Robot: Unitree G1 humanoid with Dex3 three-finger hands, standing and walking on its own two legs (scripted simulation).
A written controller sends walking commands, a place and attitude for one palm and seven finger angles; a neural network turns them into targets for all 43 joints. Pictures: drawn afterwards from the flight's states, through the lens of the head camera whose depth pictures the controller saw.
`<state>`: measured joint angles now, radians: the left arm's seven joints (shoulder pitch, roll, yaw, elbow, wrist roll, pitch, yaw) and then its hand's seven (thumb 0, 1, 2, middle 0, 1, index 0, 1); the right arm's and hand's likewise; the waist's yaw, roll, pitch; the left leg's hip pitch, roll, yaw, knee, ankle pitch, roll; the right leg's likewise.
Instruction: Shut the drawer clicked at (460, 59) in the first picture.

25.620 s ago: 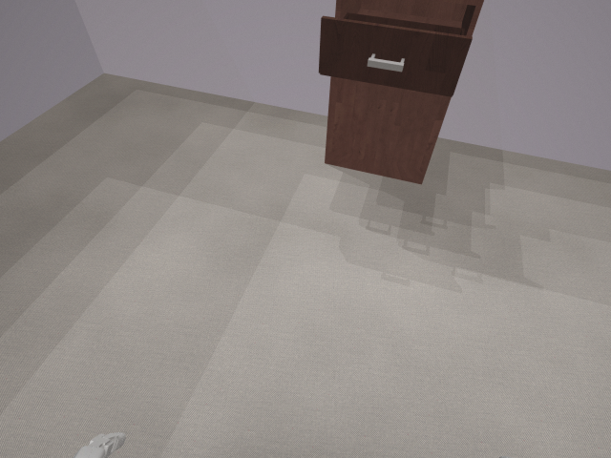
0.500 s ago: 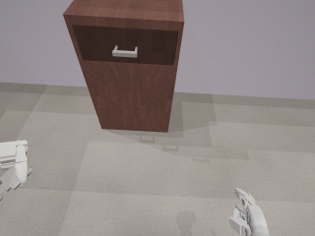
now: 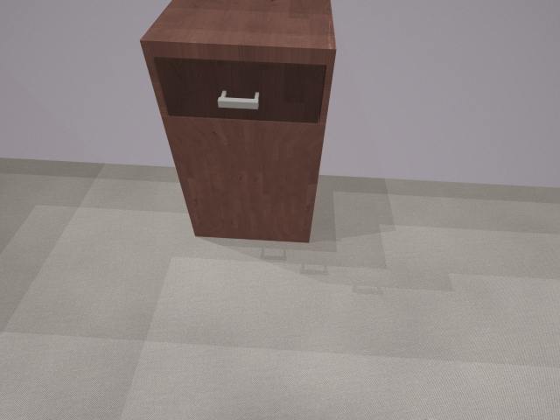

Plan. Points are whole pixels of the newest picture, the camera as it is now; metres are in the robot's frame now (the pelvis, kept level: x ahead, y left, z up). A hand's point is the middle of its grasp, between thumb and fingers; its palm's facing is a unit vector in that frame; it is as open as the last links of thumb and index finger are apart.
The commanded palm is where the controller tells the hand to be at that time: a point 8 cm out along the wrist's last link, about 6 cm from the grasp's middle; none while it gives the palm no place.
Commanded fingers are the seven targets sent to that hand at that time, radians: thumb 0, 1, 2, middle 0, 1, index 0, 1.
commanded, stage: let the arm hang, fingers relaxed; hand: left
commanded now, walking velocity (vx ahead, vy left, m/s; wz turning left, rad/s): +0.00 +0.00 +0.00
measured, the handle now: (239, 99) +0.93 +0.15 -0.04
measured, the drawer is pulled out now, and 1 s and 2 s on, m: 0.00 0.00 0.00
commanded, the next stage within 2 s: look to check the result in 0.84 s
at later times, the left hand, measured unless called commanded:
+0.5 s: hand out of the picture -0.01 +0.20 -0.16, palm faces +0.03 -0.96 -0.27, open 6.8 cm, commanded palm none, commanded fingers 0.00 0.90 0.90 -0.20 -0.30 -0.20 -0.30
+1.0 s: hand out of the picture +0.05 +0.16 -0.16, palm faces +0.01 -0.97 -0.23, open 7.3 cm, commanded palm none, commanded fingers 0.00 0.90 0.90 -0.20 -0.30 -0.20 -0.30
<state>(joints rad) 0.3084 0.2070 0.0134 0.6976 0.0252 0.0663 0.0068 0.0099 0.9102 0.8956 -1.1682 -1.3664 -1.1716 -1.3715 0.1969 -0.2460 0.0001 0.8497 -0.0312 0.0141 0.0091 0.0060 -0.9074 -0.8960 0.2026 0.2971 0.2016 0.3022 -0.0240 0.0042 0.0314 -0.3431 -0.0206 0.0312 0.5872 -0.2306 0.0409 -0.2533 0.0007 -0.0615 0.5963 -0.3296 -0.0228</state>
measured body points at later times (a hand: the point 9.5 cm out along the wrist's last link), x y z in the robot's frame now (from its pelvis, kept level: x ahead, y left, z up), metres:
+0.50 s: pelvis +0.00 +0.00 +0.01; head +0.01 -0.01 +0.46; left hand -0.01 +0.25 -0.14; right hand +0.00 -0.24 -0.15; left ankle +0.05 +0.09 -0.73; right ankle +0.00 -0.10 -0.73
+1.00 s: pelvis +0.02 -0.02 +0.02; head +0.04 -0.03 +0.47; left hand +0.05 +0.22 -0.14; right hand +0.03 -0.26 -0.15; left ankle +0.05 +0.09 -0.73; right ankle +0.00 -0.10 -0.73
